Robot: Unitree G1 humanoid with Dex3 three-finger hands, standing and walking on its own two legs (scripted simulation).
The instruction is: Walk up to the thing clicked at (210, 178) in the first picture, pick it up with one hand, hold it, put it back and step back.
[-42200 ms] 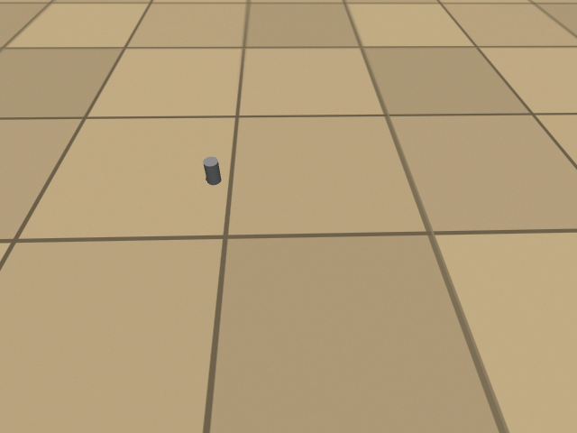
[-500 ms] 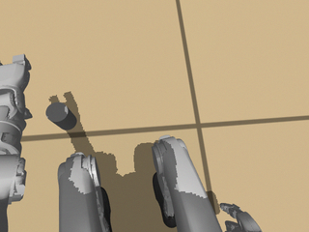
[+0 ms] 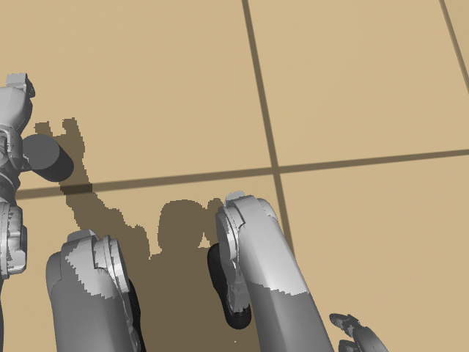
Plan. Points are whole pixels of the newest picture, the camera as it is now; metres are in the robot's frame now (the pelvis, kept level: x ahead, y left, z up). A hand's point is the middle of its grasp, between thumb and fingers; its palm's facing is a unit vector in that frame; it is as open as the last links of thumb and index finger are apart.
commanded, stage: home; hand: left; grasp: from above
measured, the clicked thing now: (48, 160) +0.50 +0.22 -0.30
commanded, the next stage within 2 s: none
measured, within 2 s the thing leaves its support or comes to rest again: neither
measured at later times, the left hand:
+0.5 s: hand out of the picture +0.47 +0.24 -0.04, palm faces -0.37 -0.33 -0.87, open 10.2 cm
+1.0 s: hand out of the picture +0.29 +0.21 +0.16, palm faces -0.04 -0.89 -0.45, open 7.4 cm
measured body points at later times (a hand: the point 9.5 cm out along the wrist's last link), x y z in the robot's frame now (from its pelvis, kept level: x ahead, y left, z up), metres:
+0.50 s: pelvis +0.02 +0.00 +0.08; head +0.23 +0.04 +0.48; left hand +0.48 +0.26 +0.01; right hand +0.09 -0.27 -0.04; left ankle +0.09 +0.12 -0.32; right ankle +0.11 -0.12 -0.32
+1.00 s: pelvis +0.04 +0.00 +0.26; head +0.12 +0.03 +0.70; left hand +0.29 +0.26 +0.19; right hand +0.24 -0.22 +0.17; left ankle +0.09 +0.12 -0.32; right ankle +0.11 -0.12 -0.32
